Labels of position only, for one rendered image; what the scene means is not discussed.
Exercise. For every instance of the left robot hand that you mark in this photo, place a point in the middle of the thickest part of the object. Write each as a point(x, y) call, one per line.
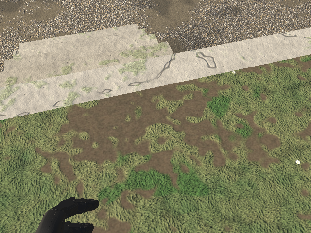
point(53, 220)

